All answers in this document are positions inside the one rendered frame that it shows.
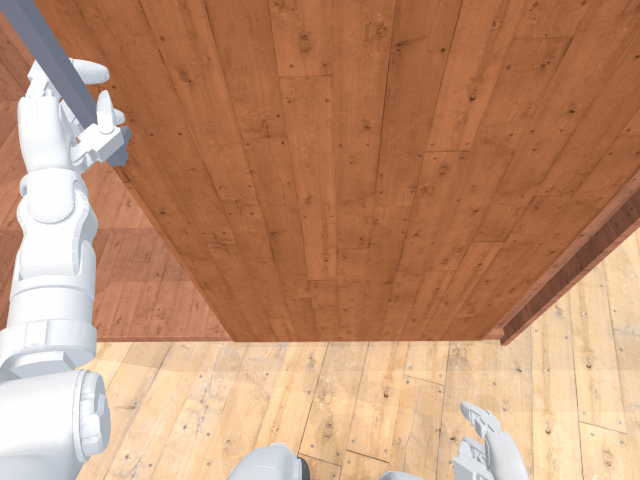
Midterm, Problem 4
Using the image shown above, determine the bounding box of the robot left hand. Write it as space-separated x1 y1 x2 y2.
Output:
17 58 125 176

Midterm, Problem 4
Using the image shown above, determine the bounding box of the robot right hand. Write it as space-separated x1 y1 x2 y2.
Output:
453 401 529 480

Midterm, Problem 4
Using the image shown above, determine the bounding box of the robot left forearm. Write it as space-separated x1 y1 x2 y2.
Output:
0 168 98 383

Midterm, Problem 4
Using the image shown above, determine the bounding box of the handle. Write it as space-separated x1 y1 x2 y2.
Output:
0 0 132 166

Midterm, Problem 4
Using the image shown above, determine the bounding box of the left robot thigh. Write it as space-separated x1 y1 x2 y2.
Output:
227 446 302 480

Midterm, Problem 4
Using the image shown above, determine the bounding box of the left robot shin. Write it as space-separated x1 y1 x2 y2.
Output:
270 443 293 454

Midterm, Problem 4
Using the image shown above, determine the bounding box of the left robot upper arm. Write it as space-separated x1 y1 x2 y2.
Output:
0 369 111 480

